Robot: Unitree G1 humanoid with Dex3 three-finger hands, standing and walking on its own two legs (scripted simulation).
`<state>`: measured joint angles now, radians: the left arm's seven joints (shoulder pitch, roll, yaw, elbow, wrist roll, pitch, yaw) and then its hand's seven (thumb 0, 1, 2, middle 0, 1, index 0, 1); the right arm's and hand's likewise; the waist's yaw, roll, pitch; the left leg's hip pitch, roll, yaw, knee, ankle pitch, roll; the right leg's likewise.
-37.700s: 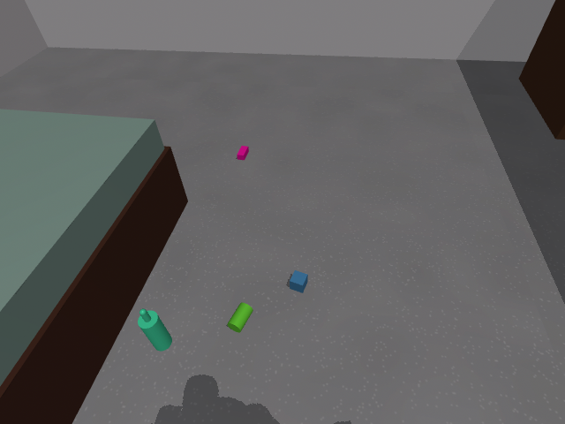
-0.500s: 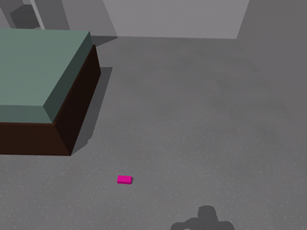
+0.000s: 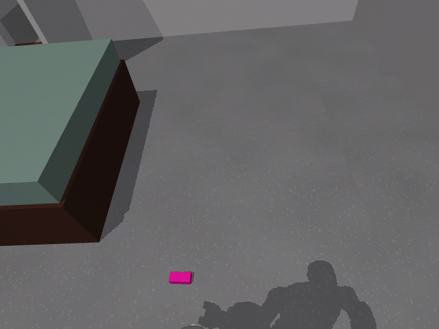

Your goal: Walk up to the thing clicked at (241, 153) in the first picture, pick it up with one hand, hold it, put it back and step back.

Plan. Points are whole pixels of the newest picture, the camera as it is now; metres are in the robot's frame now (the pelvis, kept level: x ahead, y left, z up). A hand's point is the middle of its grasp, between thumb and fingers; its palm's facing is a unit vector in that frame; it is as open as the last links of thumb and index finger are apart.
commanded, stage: walk up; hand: left
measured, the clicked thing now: (180, 277) +0.45 +0.27 -0.75
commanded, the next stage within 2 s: none
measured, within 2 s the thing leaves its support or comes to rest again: neither
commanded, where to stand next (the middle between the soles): +0.08 +0.01 m, yaw +3 degrees
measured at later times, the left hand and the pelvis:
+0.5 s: hand out of the picture +0.04 +0.25 -0.16, palm faces +0.01 -0.90 -0.43, open 7.4 cm; pelvis +0.00 -0.03 -0.02, yaw +1 degrees
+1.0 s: hand out of the picture +0.02 +0.25 -0.15, palm faces +0.06 -0.93 -0.37, open 7.4 cm; pelvis -0.03 -0.01 -0.01, yaw +4 degrees
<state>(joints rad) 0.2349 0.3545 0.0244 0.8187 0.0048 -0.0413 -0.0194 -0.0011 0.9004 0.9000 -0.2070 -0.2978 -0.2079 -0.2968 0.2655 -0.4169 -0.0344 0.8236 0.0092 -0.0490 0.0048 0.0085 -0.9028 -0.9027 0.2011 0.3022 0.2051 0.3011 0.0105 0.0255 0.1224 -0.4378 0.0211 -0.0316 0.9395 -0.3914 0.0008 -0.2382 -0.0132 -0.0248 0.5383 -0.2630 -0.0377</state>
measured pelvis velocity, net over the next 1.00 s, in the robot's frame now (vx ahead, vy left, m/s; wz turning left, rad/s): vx -0.03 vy -0.01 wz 0.07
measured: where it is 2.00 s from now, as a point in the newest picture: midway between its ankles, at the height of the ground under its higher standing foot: outside the picture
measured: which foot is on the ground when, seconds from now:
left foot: up 0.00-0.08, down 0.10-0.44, up 0.46-0.68, down 0.70-1.00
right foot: down 0.00-0.14, up 0.16-0.38, down 0.40-1.00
